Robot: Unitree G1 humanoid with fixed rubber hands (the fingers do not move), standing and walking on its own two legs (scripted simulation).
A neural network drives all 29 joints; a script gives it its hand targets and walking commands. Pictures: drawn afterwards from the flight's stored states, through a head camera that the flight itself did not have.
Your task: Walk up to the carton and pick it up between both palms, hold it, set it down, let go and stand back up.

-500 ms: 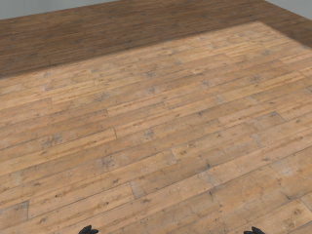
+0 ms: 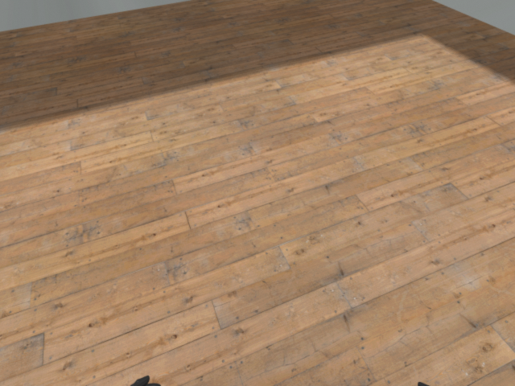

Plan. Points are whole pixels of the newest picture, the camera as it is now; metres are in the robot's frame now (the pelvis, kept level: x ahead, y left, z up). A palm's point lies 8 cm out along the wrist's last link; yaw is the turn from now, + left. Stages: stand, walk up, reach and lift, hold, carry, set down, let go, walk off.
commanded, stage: walk up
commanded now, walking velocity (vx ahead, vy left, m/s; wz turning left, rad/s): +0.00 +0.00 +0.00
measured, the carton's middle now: out of the picture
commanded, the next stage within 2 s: none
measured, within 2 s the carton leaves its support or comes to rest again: neither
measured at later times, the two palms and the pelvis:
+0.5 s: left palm out of the picture -0.02 +0.39 -0.12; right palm (386, 384) +0.16 -0.16 -0.09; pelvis -0.01 +0.08 -0.01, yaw +20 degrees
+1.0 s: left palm out of the picture -0.17 +0.41 -0.08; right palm (268, 341) +0.23 +0.02 -0.11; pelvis -0.01 +0.15 +0.01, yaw +46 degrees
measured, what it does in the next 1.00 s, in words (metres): steps to the left, turning left: left foot, then right foot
